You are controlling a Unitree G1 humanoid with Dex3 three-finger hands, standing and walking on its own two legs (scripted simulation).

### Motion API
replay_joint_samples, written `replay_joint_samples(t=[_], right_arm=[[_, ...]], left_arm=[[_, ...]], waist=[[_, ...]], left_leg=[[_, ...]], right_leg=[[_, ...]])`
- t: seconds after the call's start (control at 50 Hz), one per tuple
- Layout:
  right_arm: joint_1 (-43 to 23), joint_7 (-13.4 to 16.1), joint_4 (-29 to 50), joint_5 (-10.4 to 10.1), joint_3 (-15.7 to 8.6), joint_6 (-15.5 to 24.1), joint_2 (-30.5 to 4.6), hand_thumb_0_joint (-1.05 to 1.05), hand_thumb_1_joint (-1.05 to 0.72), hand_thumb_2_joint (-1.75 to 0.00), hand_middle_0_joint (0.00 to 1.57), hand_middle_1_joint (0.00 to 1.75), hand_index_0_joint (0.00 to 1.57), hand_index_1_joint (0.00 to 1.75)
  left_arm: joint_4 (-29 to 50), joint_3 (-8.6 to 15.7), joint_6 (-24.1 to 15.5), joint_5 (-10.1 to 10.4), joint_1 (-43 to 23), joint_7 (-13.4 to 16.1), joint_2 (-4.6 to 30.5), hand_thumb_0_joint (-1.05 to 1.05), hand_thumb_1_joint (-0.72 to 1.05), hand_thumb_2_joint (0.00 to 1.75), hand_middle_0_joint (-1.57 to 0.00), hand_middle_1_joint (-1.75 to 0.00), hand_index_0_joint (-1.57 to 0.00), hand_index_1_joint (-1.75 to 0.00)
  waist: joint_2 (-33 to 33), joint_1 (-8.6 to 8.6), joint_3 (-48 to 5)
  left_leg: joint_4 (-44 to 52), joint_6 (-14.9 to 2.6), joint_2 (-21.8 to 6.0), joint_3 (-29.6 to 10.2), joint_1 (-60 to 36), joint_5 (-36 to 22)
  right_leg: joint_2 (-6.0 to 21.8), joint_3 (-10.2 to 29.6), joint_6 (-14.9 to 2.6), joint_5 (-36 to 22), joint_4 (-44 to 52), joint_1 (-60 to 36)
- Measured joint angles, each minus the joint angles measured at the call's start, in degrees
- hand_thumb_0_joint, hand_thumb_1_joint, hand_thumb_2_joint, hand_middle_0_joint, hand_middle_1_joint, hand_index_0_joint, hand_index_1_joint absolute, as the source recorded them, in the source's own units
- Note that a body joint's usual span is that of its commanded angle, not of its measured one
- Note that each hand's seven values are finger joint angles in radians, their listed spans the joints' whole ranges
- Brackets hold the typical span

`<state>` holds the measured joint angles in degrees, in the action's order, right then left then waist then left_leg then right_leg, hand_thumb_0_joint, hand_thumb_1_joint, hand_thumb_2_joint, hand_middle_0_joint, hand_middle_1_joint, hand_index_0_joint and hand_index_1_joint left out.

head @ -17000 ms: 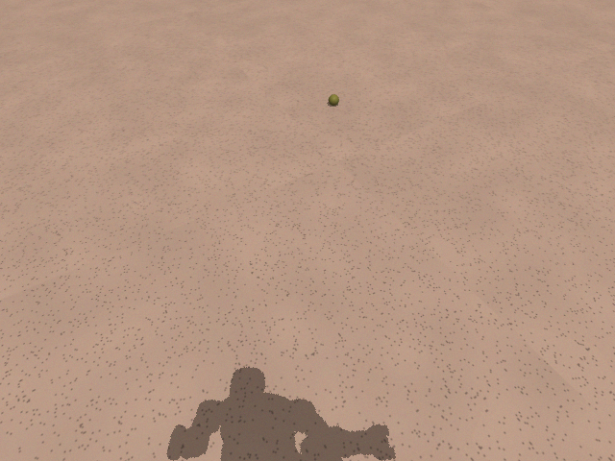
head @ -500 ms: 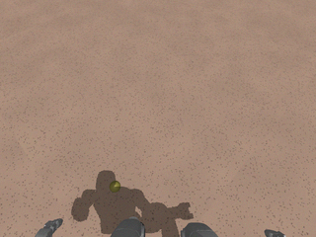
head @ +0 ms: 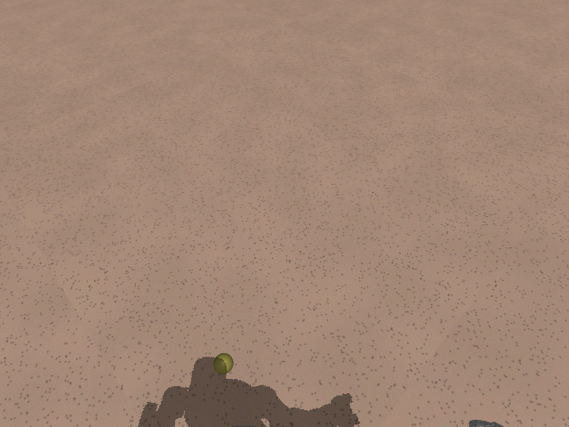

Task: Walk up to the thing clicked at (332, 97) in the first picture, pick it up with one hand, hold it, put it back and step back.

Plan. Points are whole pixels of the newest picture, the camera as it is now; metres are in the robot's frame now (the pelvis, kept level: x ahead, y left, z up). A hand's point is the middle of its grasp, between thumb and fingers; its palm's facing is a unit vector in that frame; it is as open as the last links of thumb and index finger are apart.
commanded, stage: walk up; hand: left
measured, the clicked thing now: (223, 363) +0.42 +0.25 -0.73
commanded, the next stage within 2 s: none
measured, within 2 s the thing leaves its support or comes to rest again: neither
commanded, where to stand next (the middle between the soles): +0.05 +0.00 m, yaw +1 degrees
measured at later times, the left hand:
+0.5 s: hand out of the picture +0.01 +0.25 -0.16, palm faces -0.01 -0.90 -0.43, open 7.4 cm
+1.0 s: hand out of the picture -0.02 +0.28 -0.15, palm faces +0.05 -0.94 -0.35, open 7.4 cm
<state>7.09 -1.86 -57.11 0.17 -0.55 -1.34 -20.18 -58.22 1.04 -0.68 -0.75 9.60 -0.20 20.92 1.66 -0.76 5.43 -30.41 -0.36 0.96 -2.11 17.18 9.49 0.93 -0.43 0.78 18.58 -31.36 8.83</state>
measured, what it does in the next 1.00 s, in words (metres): steps on the spot: left foot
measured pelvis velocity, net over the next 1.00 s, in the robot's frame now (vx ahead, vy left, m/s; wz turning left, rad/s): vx -0.02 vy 0.00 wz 0.07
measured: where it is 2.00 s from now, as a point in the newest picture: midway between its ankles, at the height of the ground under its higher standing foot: outside the picture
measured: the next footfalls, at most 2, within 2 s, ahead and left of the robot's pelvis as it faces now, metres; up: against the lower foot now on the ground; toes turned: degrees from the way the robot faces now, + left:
left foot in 0.80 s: -0.01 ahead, +0.13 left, +0.00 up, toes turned +5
right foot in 1.16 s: +0.12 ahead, -0.14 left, +0.00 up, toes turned +1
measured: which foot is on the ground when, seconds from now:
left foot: down 0.00-0.44, up 0.46-0.78, down 0.80-1.00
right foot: down 0.00-0.82, up 0.84-1.00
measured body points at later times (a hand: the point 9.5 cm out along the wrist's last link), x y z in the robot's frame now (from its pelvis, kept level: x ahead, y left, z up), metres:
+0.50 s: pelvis -0.05 -0.03 -0.02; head +0.01 -0.05 +0.43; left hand +0.01 +0.29 -0.13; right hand +0.09 -0.35 -0.14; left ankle +0.06 +0.10 -0.71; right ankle -0.05 -0.13 -0.73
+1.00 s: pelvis -0.02 +0.00 +0.01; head -0.02 +0.02 +0.45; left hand -0.02 +0.33 -0.12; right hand +0.06 -0.32 -0.09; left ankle -0.05 +0.12 -0.73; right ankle +0.02 -0.14 -0.68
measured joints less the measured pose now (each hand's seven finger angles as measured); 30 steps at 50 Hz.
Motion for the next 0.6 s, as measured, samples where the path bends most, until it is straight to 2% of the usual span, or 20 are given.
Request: replay_joint_samples(t=[0.08, 0.2, 0.26, 0.3, 0.38, 0.42, 0.44, 0.46, 0.5, 0.52, 0.56, 0.6], right_arm=[[0.5, -0.2, -1.9, 0.5, 0.7, 0.5, 0.8, 0.01, -0.90, -0.90, 0.20, 0.30, 0.21, 0.30], [0.8, 0.1, -4.1, 0.5, 0.7, 1.1, 1.0, 0.01, -0.90, -0.90, 0.20, 0.30, 0.21, 0.30], [-0.2, 0.3, -3.5, 0.2, 0.0, 0.6, 0.5, 0.01, -0.90, -0.90, 0.20, 0.30, 0.21, 0.30], [-1.6, 0.6, -2.5, -0.1, -0.6, 0.3, -0.1, 0.01, -0.90, -0.90, 0.20, 0.30, 0.21, 0.30], [-3.8, 1.2, 0.4, 0.2, -1.8, -1.0, -1.5, 0.01, -0.90, -0.90, 0.20, 0.30, 0.21, 0.30], [-4.4, 1.4, 1.9, 0.4, -2.3, -2.1, -2.3, 0.01, -0.90, -0.90, 0.20, 0.30, 0.21, 0.30], [-5.1, 1.6, 2.4, 0.3, -2.6, -2.4, -2.9, 0.01, -0.90, -0.90, 0.20, 0.30, 0.21, 0.30], [-5.7, 1.9, 2.7, 0.1, -2.9, -2.7, -3.4, 0.01, -0.90, -0.90, 0.20, 0.30, 0.21, 0.30], [-5.7, 2.4, 3.6, 0.3, -3.3, -3.0, -3.7, 0.01, -0.90, -0.90, 0.20, 0.30, 0.21, 0.30], [-5.3, 2.4, 3.9, 0.4, -3.3, -3.1, -3.6, 0.01, -0.90, -0.90, 0.20, 0.29, 0.20, 0.30], [-4.4, 1.9, 4.4, 0.4, -3.3, -2.9, -3.5, 0.01, -0.90, -0.90, 0.20, 0.29, 0.20, 0.30], [-3.0, 1.5, 4.5, 0.3, -3.2, -2.4, -3.6, 0.01, -0.90, -0.90, 0.20, 0.29, 0.20, 0.30]], left_arm=[[-0.9, -0.1, -0.1, 0.3, -1.2, -0.4, 0.1, 0.01, 0.90, 0.90, -0.20, -0.30, -0.20, -0.30], [-2.7, 0.0, -0.4, 0.3, -1.7, -0.6, -0.1, 0.01, 0.90, 0.90, -0.20, -0.30, -0.20, -0.30], [-2.2, 0.4, 0.4, 1.0, -2.1, -0.3, 0.1, 0.01, 0.90, 0.90, -0.20, -0.30, -0.20, -0.30], [-1.4, 0.8, 0.9, 1.3, -3.0, 0.1, 0.6, 0.01, 0.90, 0.90, -0.20, -0.30, -0.20, -0.30], [0.6, 1.7, 2.0, 1.2, -3.7, 0.4, 1.2, 0.01, 0.90, 0.90, -0.20, -0.30, -0.20, -0.30], [1.7, 2.0, 2.0, 0.9, -2.5, 0.5, 1.5, 0.01, 0.90, 0.90, -0.20, -0.30, -0.20, -0.30], [1.9, 2.2, 2.0, 0.5, -2.0, 0.6, 1.3, 0.01, 0.90, 0.90, -0.20, -0.30, -0.20, -0.30], [2.0, 2.4, 2.0, 0.0, -1.7, 0.6, 0.8, 0.01, 0.90, 0.90, -0.20, -0.30, -0.20, -0.30], [2.2, 2.2, 2.1, -0.9, -0.9, 0.6, 0.2, 0.01, 0.90, 0.90, -0.20, -0.30, -0.20, -0.30], [2.4, 2.2, 2.0, -1.1, -0.3, 0.7, 0.0, 0.01, 0.90, 0.90, -0.20, -0.30, -0.20, -0.30], [2.6, 2.2, 1.6, -1.4, 0.6, 1.0, -0.5, 0.01, 0.90, 0.90, -0.20, -0.30, -0.20, -0.30], [2.8, 2.2, 1.0, -1.6, 1.3, 1.2, -1.0, 0.01, 0.90, 0.90, -0.20, -0.30, -0.20, -0.30]], waist=[[-1.3, 0.60, -1.0], [-2.2, 1.11, -1.6], [-2.6, 1.21, -0.6], [-2.8, 1.26, 1.4], [-1.6, 1.14, 3.8], [-1.1, 0.40, 3.4], [-0.3, 0.11, 3.6], [0.7, 0.18, 4.3], [1.1, 0.00, 4.9], [0.7, -0.49, 4.8], [0.5, -1.06, 4.3], [1.1, -0.91, 3.5]], left_leg=[[2.9, 0.03, -0.2, -0.1, -0.2, -1.1], [5.7, 0.19, -0.6, -0.5, -1.0, -3.4], [4.9, 0.13, -0.5, -0.3, 0.4, -3.5], [4.0, 0.06, -0.3, -0.2, 1.8, -3.9], [1.5, 0.58, -0.8, -1.1, 5.5, -4.4], [-1.3, 1.11, -1.0, -0.8, 8.1, -3.7], [-3.5, 0.83, -1.3, -1.1, 9.5, -3.0], [-6.9, 0.64, -0.8, -2.5, 10.6, 1.9], [-16.7, 0.38, 2.2, -4.6, 12.7, 12.9], [-21.5, 0.32, 3.5, -4.7, 13.4, 15.7], [-29.0, 0.48, 4.9, -5.5, 13.4, 16.6], [-31.4, 0.72, 4.8, -6.3, 11.8, 15.1]], right_leg=[[-0.2, 0.0, -0.41, -2.0, 3.4, -0.3], [-0.7, -0.3, 0.01, -4.1, 7.1, -1.5], [-0.5, 0.0, 0.04, -3.3, 4.5, 0.7], [-0.4, 0.2, -0.80, -2.5, 0.8, 3.4], [-2.0, 0.3, -2.66, 5.2, -8.4, 7.6], [-1.8, 0.3, -3.42, 2.6, -7.1, 7.0], [-2.2, 0.2, -2.87, 2.9, -7.4, 7.3], [-2.5, -0.3, -2.71, 3.5, -8.6, 7.6], [-1.8, -0.6, -2.81, 3.9, -9.8, 7.9], [-1.2, -0.2, -2.87, 3.7, -9.8, 8.1], [-0.5, 0.2, -2.80, 2.5, -8.3, 8.0], [-0.2, -0.5, -2.59, 1.2, -6.2, 7.5]])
